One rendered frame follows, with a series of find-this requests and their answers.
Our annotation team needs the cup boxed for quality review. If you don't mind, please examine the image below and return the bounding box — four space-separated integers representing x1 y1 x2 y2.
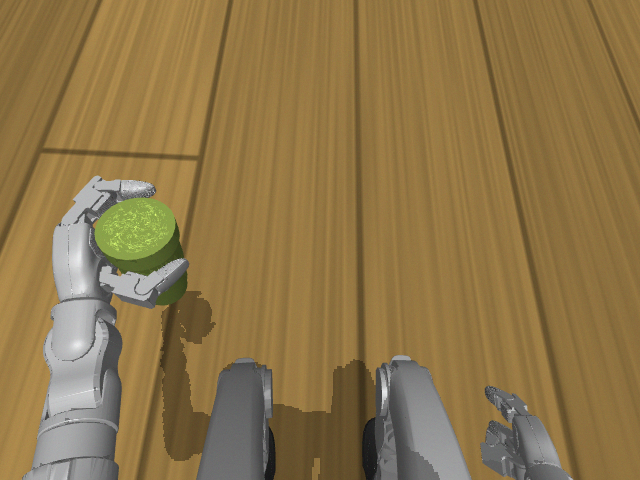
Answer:
94 198 187 306

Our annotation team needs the right robot arm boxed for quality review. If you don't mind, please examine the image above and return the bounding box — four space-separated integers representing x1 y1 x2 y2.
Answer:
524 464 573 480

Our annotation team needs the left robot hand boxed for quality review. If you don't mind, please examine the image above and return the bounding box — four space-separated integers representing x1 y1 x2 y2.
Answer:
52 176 189 309

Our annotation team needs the left robot arm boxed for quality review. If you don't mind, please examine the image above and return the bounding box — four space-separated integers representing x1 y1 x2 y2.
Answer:
22 297 122 480

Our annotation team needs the right robot foot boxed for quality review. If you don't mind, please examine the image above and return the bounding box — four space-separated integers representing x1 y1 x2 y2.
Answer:
362 418 378 480

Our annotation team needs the right robot hand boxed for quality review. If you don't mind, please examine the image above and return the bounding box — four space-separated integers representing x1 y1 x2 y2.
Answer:
480 386 562 480

